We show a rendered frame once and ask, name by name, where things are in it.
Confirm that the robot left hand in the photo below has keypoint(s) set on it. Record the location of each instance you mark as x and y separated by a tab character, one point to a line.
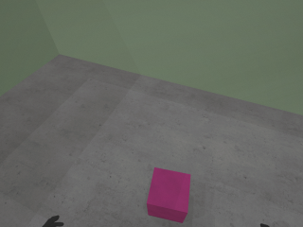
51	222

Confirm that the carton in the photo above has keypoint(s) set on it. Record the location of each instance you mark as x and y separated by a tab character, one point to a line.
169	195

